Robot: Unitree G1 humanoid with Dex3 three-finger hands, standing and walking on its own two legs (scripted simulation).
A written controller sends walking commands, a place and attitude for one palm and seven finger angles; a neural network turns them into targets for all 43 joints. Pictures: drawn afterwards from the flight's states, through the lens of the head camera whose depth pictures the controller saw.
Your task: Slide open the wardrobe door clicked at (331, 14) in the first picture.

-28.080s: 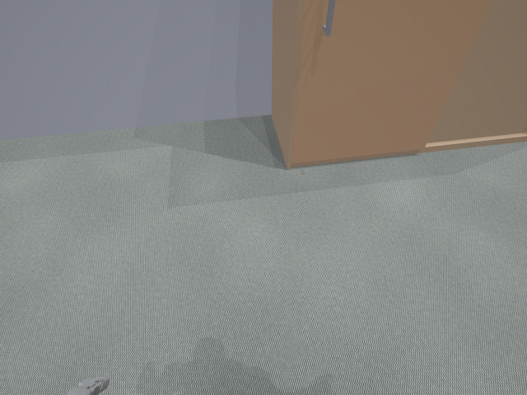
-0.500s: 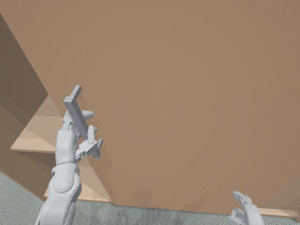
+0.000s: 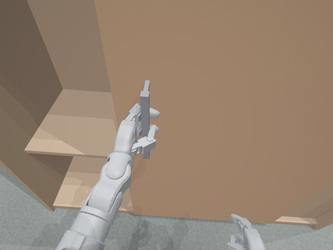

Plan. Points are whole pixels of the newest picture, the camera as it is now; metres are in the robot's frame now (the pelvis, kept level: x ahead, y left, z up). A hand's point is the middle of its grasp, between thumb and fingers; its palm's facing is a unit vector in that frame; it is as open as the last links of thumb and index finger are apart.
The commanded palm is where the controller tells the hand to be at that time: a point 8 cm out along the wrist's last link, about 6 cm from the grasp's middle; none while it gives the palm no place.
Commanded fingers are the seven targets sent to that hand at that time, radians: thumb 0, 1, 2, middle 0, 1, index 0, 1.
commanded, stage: stop walking and hold the door there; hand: left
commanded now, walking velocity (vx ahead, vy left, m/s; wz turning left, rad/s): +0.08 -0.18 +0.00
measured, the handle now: (146, 124) +0.39 +0.11 +0.08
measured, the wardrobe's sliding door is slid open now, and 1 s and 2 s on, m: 0.47 0.47 0.47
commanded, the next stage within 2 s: loosen the grip on the handle in 0.90 s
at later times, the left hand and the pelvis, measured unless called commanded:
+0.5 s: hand (147, 140) +0.33 +0.09 +0.10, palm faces -0.24 -0.97 -0.06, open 6.0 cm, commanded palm +0.33 +0.10 +0.09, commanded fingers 0.00 0.90 0.90 -0.45 -1.40 -0.45 -1.40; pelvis -0.07 +0.08 +0.00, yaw -5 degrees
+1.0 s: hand (146, 141) +0.33 +0.10 +0.10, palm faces -0.29 -0.95 -0.10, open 6.1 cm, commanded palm +0.32 +0.15 +0.08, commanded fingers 0.00 0.78 0.84 -0.45 -1.40 -0.45 -1.40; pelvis -0.07 +0.10 -0.01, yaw -8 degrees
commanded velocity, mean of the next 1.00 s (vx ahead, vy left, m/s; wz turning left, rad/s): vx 0.07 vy -0.08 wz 0.00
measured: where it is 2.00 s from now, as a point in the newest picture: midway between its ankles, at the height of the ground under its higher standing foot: outside the picture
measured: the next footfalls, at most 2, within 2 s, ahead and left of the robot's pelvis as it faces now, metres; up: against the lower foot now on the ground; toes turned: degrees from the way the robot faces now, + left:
right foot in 0.08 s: -0.04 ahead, -0.10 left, +0.00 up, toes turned -4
left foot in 0.14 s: +0.07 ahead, +0.12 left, +0.00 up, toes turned -13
